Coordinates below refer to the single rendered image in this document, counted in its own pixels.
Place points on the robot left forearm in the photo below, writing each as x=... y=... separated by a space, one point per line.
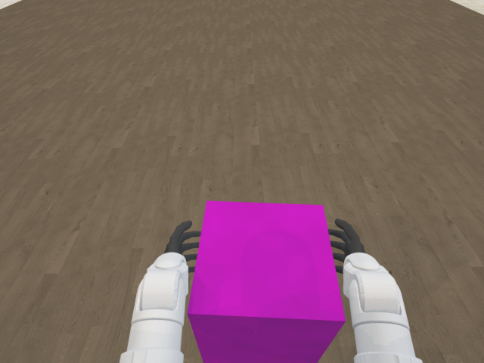
x=159 y=312

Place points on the left robot hand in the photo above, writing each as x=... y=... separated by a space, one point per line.
x=178 y=237

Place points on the right robot hand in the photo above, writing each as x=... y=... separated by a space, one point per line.
x=352 y=242

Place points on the robot right forearm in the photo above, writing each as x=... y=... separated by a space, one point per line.
x=378 y=313

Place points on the carton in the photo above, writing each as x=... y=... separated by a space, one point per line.
x=265 y=287

